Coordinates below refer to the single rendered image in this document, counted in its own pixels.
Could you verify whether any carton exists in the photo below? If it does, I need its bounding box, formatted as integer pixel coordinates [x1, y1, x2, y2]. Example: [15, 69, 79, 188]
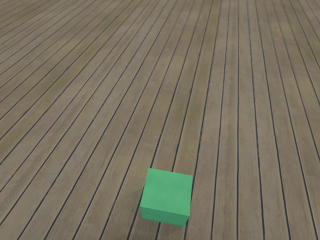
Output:
[140, 168, 193, 227]

